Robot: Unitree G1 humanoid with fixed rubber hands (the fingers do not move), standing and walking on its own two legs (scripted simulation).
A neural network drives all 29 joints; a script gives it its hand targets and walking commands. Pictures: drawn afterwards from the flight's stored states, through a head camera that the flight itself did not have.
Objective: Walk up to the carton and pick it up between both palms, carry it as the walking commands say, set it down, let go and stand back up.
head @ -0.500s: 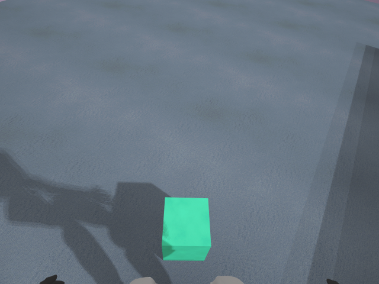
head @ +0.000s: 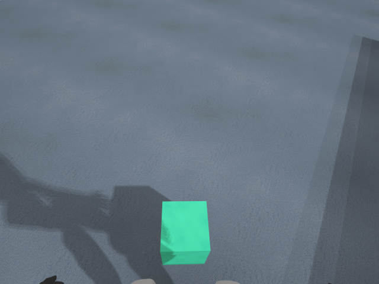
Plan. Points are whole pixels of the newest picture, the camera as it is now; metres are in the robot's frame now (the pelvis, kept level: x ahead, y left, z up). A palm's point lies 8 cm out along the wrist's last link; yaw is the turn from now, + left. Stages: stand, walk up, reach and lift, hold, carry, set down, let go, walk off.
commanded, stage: walk up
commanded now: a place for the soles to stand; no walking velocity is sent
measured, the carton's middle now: (184, 233) +0.40 -0.01 -0.63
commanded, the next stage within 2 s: reach and lift in 0.84 s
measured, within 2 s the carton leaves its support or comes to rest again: neither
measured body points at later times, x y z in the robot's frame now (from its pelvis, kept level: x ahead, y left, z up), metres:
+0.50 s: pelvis +0.01 +0.00 +0.00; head +0.02 +0.02 +0.45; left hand +0.11 +0.32 -0.10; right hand +0.10 -0.33 -0.09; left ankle +0.03 +0.11 -0.72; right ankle +0.02 -0.12 -0.72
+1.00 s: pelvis +0.00 +0.00 +0.00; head +0.04 +0.01 +0.45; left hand +0.11 +0.31 -0.11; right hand +0.14 -0.31 -0.08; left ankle +0.03 +0.11 -0.72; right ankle +0.02 -0.13 -0.72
